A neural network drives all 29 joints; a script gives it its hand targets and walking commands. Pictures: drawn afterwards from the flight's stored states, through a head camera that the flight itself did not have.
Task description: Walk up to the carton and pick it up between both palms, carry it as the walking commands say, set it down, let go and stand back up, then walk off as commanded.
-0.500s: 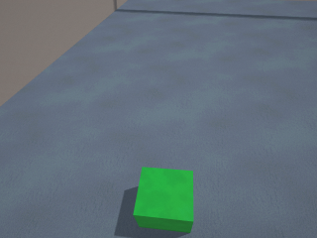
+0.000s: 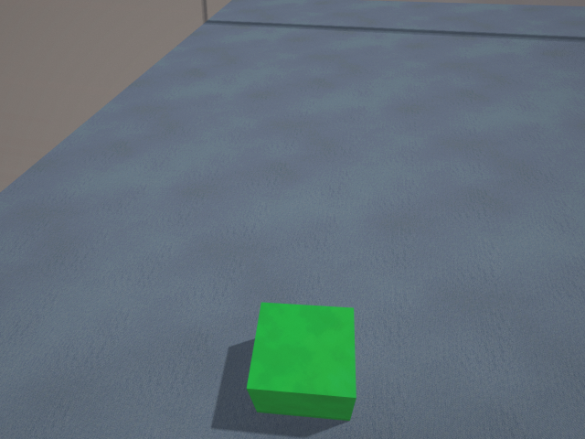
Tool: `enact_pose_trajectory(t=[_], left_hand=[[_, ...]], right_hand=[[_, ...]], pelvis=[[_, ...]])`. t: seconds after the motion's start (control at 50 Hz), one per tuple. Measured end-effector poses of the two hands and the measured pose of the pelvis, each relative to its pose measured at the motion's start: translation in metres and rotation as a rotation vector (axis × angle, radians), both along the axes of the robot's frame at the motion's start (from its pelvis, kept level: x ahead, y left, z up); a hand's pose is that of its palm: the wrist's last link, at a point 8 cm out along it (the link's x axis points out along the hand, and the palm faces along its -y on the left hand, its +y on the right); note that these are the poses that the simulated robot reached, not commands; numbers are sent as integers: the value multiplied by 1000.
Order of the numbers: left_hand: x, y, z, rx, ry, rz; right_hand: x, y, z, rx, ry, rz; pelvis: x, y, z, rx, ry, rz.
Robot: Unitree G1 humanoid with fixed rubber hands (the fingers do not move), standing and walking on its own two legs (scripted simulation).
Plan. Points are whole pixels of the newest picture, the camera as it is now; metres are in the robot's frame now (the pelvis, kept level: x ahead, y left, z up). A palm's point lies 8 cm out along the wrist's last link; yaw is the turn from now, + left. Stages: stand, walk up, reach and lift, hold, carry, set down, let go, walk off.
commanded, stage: walk up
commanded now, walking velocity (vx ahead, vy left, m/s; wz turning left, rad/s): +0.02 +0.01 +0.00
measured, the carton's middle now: (304, 360) +0.48 +0.04 -0.66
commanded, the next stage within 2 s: stand in 0.88 s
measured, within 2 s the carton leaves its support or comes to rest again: neither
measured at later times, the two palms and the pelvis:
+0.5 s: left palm out of the picture -0.01 +0.23 -0.14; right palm out of the picture -0.04 -0.19 -0.15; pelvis +0.01 +0.01 +0.00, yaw +0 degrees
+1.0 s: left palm out of the picture +0.00 +0.22 -0.15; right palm out of the picture -0.04 -0.20 -0.15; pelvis +0.02 +0.01 +0.00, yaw +0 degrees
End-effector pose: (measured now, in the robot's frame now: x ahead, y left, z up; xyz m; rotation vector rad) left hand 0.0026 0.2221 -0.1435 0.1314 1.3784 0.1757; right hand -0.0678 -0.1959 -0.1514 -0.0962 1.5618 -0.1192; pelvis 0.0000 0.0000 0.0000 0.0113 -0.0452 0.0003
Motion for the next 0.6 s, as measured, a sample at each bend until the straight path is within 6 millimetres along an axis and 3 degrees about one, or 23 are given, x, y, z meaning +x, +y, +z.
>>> enact_pose_trajectory(t=[0.22,0.44,0.6], left_hand=[[-7,5,-2,-6,20,9],[-11,2,-2,-18,51,19],[-11,8,-2,-5,66,27]], right_hand=[[-9,6,4,-4,23,4],[21,6,0,-13,-36,11],[31,7,1,-11,-36,17]], pelvis=[[0,6,0,3,22,4],[8,12,0,5,29,-3],[16,11,-1,2,30,1]])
